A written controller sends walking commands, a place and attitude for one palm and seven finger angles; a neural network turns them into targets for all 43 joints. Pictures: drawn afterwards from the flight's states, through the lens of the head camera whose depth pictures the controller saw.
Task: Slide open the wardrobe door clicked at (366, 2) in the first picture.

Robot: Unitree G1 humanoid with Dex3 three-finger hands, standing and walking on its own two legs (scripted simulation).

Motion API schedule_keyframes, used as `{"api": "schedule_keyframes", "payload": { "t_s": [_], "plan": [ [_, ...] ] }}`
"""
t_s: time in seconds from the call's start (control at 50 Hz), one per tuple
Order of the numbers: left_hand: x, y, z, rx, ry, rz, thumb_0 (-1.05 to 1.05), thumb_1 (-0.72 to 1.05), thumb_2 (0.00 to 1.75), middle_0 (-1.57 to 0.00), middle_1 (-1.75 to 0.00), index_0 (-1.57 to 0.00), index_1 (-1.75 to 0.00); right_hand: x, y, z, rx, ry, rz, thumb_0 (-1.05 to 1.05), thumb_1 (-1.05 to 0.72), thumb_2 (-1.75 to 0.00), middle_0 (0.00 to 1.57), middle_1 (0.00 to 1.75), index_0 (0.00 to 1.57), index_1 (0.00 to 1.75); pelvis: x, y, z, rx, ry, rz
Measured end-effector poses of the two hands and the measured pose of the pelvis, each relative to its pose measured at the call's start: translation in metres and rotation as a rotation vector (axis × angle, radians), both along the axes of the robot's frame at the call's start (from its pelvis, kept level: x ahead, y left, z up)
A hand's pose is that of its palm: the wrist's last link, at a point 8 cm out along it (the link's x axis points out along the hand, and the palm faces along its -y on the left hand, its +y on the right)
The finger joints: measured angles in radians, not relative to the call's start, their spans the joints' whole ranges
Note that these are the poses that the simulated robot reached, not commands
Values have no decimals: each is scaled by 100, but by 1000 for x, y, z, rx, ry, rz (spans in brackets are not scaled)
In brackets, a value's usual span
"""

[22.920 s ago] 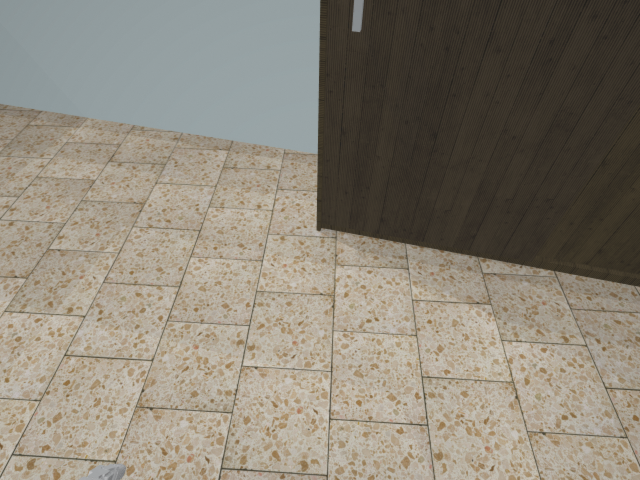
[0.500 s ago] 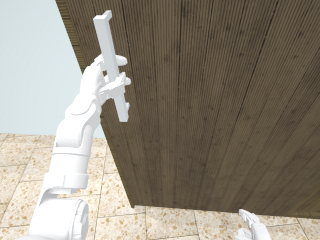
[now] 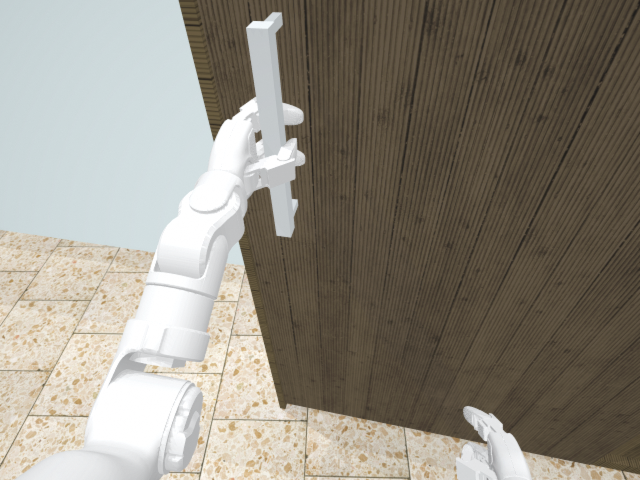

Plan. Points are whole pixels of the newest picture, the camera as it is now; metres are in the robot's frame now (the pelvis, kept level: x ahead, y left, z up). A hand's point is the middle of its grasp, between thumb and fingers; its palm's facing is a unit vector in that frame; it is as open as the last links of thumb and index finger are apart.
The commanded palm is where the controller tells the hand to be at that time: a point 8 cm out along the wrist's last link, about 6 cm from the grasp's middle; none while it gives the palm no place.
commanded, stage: tug the door sideways, standing still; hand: left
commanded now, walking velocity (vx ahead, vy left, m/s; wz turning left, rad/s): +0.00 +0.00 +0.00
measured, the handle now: (280, 140) +0.46 +0.10 +0.22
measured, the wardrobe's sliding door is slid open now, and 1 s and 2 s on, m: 0.00 0.08 0.33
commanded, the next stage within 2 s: step sideways, sliding the door along in 0.48 s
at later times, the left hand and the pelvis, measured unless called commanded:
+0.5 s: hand (315, 168) +0.39 +0.05 +0.23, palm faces -0.06 -1.00 -0.07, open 5.9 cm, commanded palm +0.37 +0.05 +0.23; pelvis -0.03 +0.00 +0.00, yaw +1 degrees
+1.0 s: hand (354, 170) +0.41 +0.00 +0.21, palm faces +0.04 -1.00 -0.08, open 5.8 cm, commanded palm +0.39 +0.01 +0.23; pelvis -0.02 -0.09 -0.02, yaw -1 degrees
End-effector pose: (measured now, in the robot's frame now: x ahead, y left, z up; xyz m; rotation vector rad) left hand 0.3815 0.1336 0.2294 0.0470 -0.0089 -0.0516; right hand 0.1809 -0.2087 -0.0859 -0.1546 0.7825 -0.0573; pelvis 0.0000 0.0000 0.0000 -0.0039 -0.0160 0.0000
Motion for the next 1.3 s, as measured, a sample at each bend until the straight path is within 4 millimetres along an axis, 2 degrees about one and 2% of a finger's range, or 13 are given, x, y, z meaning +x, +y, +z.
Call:
{"api": "schedule_keyframes", "payload": {
  "t_s": [0.16,0.36,0.46,0.6,0.68,0.78,0.9,0.98,1.08,1.2,1.3],
  "plan": [
    [-2,-5,0,19,1,12,0,76,80,-37,-140,-28,-140,-30,5,-12,11,56,8,1,-91,-90,20,30,20,30,-13,2,-1,3,-9,10],
    [-3,-18,0,23,-4,-4,0,77,79,-37,-139,-26,-140,-63,-6,-24,-3,113,-11,1,-91,-90,20,30,20,30,-22,1,-1,7,-8,15],
    [-4,-28,0,24,-7,-11,0,76,79,-37,-139,-27,-140,-67,-11,-25,-4,107,-15,1,-91,-90,20,30,20,30,-25,-1,-1,9,-8,15],
    [-5,-45,0,22,-11,-24,0,76,79,-38,-139,-27,-140,-63,-14,-22,2,78,-8,1,-91,-90,20,30,20,30,-27,-6,-2,12,-7,16],
    [-1,-50,-5,52,-111,-60,-2,71,80,-40,-139,-29,-140,-59,-21,-21,-2,43,-54,1,-91,-90,20,30,20,30,-30,-10,-4,12,9,-16],
    [3,-58,-12,43,-232,-63,-4,68,82,-43,-140,-30,-140,-61,-37,-28,-3,29,-124,1,-91,-90,20,30,20,30,-31,-24,-12,26,14,-47],
    [7,-68,-16,47,-328,-12,-5,67,85,-45,-140,-33,-140,-69,-71,-53,9,133,-115,1,-90,-90,20,30,20,30,-22,-63,-22,8,3,-57],
    [8,-76,-18,37,-372,50,-5,69,86,-45,-140,-33,-140,-65,-103,-64,-18,189,-111,1,-91,-90,20,30,20,30,-20,-88,-27,2,-13,-18],
    [6,-84,-20,20,-396,93,-4,71,86,-46,-140,-29,-140,-46,-131,-51,-78,213,-59,2,-91,-90,20,30,20,30,-18,-106,-15,33,-7,2],
    [6,-93,-24,-19,-469,89,-2,72,84,-47,-141,-30,-140,-4,-146,-40,-82,105,-27,1,-91,-90,20,30,20,30,-14,-123,-24,27,-1,-5],
    [5,-106,-25,-29,-472,98,-2,72,84,-47,-141,-31,-140,22,-147,-28,-19,66,39,1,-91,-90,20,30,20,30,-13,-150,-16,-24,-14,-22]
  ]
}}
